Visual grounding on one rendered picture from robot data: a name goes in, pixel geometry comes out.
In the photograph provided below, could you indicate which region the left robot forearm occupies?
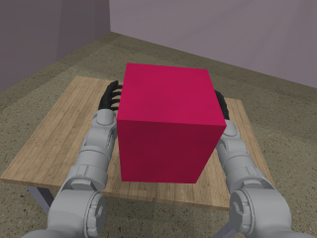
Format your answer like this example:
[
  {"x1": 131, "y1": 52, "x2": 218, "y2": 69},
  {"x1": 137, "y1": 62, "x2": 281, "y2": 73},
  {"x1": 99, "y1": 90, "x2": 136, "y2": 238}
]
[{"x1": 47, "y1": 108, "x2": 118, "y2": 226}]

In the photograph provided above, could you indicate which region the robot right upper arm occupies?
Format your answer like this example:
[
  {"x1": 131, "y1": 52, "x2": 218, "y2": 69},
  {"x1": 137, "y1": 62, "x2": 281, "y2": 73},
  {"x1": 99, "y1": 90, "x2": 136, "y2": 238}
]
[{"x1": 229, "y1": 187, "x2": 317, "y2": 238}]

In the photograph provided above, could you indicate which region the table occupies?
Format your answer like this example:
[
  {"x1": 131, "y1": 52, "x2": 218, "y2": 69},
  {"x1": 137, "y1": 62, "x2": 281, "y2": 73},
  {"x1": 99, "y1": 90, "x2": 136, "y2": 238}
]
[{"x1": 0, "y1": 75, "x2": 276, "y2": 238}]

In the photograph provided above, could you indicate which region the carton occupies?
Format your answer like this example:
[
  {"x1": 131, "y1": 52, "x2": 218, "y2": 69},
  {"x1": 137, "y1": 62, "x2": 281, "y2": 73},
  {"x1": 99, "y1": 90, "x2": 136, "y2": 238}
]
[{"x1": 116, "y1": 62, "x2": 227, "y2": 183}]

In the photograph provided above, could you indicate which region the right robot hand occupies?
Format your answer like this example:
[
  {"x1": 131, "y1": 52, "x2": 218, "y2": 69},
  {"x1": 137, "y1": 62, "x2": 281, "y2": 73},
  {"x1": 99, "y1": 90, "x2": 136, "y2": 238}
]
[{"x1": 214, "y1": 90, "x2": 230, "y2": 120}]

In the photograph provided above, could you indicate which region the left robot hand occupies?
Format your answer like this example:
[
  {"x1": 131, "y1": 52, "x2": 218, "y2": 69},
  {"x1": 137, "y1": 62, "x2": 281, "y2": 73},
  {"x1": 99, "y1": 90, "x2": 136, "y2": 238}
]
[{"x1": 98, "y1": 80, "x2": 123, "y2": 111}]

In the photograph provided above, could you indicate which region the robot left upper arm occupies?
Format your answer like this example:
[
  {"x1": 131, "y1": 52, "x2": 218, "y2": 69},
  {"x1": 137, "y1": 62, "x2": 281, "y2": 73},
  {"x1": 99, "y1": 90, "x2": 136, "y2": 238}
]
[{"x1": 21, "y1": 189, "x2": 106, "y2": 238}]

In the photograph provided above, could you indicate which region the right robot forearm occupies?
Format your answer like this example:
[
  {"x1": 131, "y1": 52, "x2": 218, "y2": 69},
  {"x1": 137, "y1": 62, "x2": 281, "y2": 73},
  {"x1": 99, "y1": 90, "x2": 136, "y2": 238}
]
[{"x1": 215, "y1": 119, "x2": 292, "y2": 226}]

